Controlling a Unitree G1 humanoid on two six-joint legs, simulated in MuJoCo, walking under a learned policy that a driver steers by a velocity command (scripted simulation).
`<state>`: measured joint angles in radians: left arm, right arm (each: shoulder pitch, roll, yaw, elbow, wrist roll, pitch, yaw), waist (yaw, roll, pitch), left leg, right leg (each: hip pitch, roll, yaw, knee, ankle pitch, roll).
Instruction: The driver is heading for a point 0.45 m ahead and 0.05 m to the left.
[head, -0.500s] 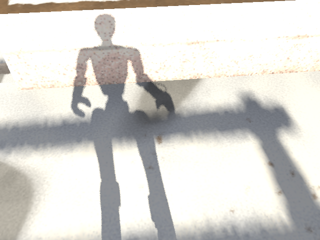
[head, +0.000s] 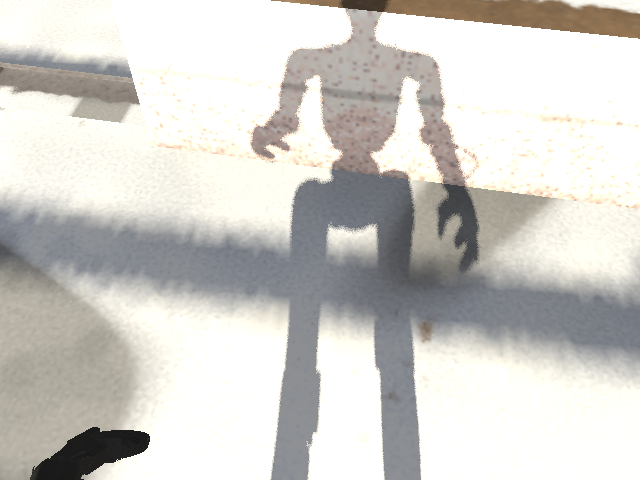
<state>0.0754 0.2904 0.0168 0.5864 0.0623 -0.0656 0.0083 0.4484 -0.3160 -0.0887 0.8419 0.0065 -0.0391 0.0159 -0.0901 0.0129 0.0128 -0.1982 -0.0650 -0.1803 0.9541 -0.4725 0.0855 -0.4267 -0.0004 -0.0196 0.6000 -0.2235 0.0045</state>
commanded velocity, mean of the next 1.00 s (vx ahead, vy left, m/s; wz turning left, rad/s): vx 0.17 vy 0.00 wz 0.47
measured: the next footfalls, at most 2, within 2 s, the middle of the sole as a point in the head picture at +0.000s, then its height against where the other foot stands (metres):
left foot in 0.32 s outside the picture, level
right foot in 0.78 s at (359, 479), level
